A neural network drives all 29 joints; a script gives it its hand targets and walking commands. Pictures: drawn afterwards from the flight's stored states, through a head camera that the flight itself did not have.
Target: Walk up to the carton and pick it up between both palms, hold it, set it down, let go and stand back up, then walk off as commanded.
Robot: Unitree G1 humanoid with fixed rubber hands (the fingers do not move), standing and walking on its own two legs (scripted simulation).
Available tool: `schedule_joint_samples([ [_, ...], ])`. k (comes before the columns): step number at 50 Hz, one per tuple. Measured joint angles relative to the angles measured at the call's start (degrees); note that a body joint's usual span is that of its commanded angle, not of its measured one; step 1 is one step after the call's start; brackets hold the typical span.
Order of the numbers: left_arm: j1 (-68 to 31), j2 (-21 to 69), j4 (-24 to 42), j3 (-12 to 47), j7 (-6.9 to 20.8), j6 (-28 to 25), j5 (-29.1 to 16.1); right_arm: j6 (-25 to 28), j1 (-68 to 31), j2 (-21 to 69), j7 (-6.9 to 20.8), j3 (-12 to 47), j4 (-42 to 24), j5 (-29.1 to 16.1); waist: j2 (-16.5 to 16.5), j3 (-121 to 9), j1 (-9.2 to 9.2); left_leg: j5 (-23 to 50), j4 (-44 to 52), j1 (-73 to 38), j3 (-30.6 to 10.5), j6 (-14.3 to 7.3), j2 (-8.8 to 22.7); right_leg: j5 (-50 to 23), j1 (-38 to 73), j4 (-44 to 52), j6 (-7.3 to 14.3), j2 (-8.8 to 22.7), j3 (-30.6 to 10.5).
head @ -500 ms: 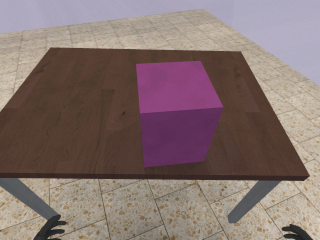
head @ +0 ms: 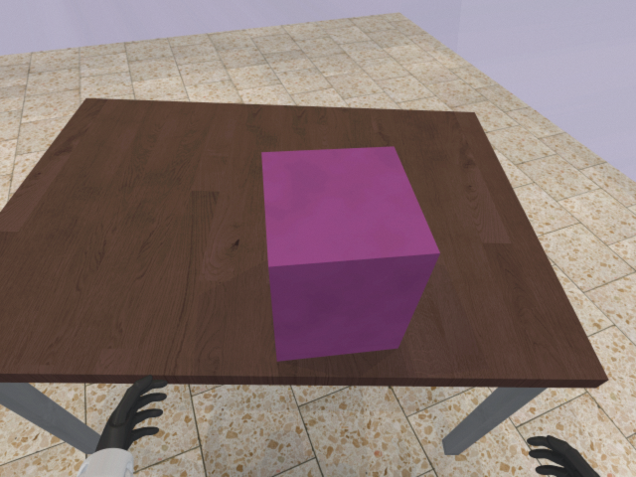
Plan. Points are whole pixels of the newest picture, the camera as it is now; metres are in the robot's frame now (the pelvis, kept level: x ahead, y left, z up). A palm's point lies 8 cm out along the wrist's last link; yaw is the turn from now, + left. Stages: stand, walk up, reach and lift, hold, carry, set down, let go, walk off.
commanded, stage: reach and lift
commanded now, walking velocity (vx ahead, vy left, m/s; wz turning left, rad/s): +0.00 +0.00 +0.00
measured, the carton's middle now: (334, 256) +0.45 +0.00 +0.00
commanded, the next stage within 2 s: none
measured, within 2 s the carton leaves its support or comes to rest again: neither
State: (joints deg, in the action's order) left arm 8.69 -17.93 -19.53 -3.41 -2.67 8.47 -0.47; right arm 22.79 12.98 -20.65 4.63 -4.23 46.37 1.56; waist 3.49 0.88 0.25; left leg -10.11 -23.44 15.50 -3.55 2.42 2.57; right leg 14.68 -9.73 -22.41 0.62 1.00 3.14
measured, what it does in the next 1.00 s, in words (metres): stands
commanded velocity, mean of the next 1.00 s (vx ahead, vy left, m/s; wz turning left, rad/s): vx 0.00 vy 0.00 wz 0.00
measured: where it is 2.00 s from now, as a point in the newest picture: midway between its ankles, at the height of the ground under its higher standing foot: outside the picture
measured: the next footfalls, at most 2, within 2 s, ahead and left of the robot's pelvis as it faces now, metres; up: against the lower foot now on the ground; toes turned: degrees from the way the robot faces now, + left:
none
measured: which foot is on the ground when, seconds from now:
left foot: down 0.00-1.00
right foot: down 0.00-1.00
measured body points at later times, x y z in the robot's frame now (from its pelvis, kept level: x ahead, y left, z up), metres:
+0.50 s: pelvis +0.01 +0.00 +0.00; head +0.02 +0.01 +0.45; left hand +0.22 +0.23 -0.02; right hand +0.18 -0.28 -0.04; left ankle +0.02 +0.15 -0.74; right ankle -0.03 -0.12 -0.74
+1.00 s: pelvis +0.00 +0.00 +0.00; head +0.00 +0.01 +0.45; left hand +0.26 +0.19 -0.01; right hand +0.24 -0.26 -0.01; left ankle +0.02 +0.15 -0.74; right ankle -0.03 -0.12 -0.74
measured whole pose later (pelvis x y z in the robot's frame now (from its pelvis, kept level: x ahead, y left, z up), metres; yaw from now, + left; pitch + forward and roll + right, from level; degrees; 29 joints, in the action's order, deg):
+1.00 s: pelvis +0.00 +0.00 +0.00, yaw +0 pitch -1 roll +0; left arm 1.5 -8.7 -27.2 3.4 -8.8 -10.4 -8.5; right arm 20.5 1.9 -17.7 7.5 -1.6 39.7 -11.9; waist 1.9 -0.4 0.3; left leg -10.6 -22.8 11.7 -3.2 2.6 2.6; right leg 15.4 -6.4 -22.4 0.3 1.0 2.7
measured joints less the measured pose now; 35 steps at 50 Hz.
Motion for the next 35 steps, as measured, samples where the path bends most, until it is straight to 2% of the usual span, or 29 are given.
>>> schedule_joint_samples([
  [12, 2.6, 2.8, -0.5, 0.0, 0.6, -10.6, -0.1, 5.0, 0.0, 1.7, 0.0, 0.0, -1.3, -4.3, -1.5, -0.4, 0.0, 0.7, 3.8, -3.5, 0.1, 0.1, 0.0, -0.2, 3.1, 2.9, -0.3, 0.0, 0.1],
  [23, 3.4, 4.5, -2.1, 1.5, 0.6, -19.4, -3.8, 6.8, 0.0, 2.6, 0.1, 0.0, -3.4, -8.7, -1.7, -0.8, 0.0, 1.1, 3.9, -3.9, 0.1, 0.2, 0.0, -0.6, 3.4, 3.0, -0.3, 0.0, 0.0],
  [35, 0.9, 6.7, -5.5, 6.5, -4.1, -23.4, -7.7, 4.6, -2.1, 2.9, 2.7, 0.4, -5.9, -12.0, -1.7, -0.8, 0.0, 0.0, 1.1, -3.9, 0.3, 0.2, 0.0, 0.2, 3.4, 0.5, -0.3, 0.0, -0.4],
])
